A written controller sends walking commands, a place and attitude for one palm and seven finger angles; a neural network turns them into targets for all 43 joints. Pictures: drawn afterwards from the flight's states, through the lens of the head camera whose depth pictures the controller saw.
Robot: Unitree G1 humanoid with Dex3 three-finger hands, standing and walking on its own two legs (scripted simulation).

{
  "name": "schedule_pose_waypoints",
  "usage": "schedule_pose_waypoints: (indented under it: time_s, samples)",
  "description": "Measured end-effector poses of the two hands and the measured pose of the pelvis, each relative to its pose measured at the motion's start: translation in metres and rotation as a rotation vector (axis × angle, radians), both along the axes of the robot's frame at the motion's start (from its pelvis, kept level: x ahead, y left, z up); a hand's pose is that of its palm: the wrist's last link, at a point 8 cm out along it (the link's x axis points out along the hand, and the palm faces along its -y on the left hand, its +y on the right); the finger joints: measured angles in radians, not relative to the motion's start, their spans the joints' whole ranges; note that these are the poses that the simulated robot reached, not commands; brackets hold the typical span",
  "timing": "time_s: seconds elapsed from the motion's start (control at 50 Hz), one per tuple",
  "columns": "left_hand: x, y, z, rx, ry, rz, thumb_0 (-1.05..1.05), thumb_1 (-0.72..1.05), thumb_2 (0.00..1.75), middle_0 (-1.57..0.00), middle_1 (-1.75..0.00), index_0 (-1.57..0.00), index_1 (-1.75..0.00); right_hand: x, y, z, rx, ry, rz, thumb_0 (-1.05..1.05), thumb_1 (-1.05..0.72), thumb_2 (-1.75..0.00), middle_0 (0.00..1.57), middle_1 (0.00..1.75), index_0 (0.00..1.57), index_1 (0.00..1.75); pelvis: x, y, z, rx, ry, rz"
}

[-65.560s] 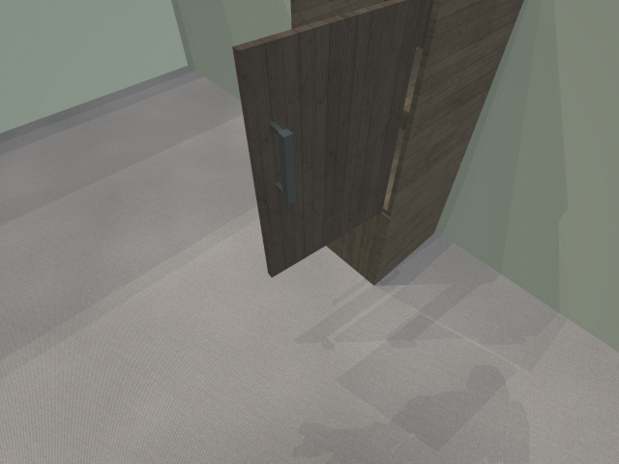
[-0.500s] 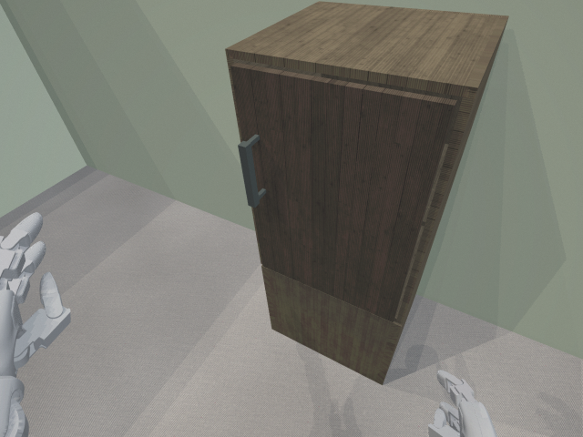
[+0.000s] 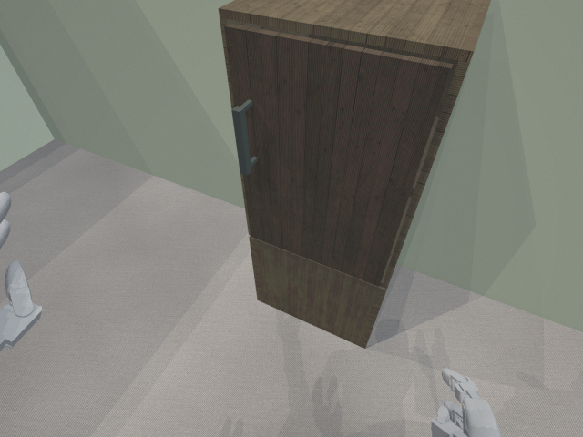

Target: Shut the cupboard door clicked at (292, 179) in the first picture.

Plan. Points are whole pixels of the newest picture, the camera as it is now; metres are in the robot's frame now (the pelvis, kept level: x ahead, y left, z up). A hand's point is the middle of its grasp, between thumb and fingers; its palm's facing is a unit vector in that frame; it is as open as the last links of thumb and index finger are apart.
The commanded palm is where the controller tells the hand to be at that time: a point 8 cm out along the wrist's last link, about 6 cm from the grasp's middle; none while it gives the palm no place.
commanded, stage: step back with the hand held close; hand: left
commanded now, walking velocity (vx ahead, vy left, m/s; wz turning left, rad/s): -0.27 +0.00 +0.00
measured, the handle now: (246, 138) +0.69 +0.14 +0.04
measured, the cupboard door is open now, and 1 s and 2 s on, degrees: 0 0 0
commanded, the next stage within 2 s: stop stepping back and stand still in 0.72 s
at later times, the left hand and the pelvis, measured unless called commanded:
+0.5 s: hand out of the picture +0.12 +0.27 +0.17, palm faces +0.48 -0.74 -0.47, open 7.4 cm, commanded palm +0.05 +0.30 +0.18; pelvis -0.07 -0.01 -0.01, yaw +3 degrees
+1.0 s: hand out of the picture +0.03 +0.27 +0.17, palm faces +0.42 -0.81 -0.41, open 7.4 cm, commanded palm -0.03 +0.31 +0.18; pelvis -0.17 +0.01 +0.00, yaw +0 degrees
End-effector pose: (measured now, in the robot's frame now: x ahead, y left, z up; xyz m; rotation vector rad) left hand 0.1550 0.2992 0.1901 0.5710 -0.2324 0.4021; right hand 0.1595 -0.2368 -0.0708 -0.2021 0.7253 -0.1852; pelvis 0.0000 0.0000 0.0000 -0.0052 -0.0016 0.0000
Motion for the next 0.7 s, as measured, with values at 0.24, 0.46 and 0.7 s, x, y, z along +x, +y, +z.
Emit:
schedule_pose_waypoints:
  time_s: [0.24,0.46,0.7]
  samples:
    - [-0.039,-0.001,-0.005,-0.025,-0.105,0.003,0.01,0.89,0.90,-0.21,-0.31,-0.21,-0.30,-0.049,-0.010,-0.006,-0.061,0.040,0.019,0.02,-0.90,-0.90,0.20,0.30,0.20,0.30,-0.034,-0.001,-0.007,-0.024,0.001,0.018]
    - [-0.069,0.008,0.002,0.078,-0.126,-0.006,0.01,0.89,0.90,-0.21,-0.31,-0.21,-0.30,-0.075,-0.003,-0.008,-0.053,0.016,0.033,0.02,-0.90,-0.90,0.20,0.30,0.20,0.30,-0.061,-0.005,-0.012,-0.043,0.014,0.054]
    - [-0.122,0.015,0.000,0.018,-0.146,-0.016,0.01,0.88,0.90,-0.21,-0.31,-0.21,-0.30,-0.092,0.013,-0.002,-0.082,0.037,0.078,0.02,-0.90,-0.90,0.20,0.30,0.20,0.30,-0.102,0.010,-0.010,-0.039,0.024,0.088]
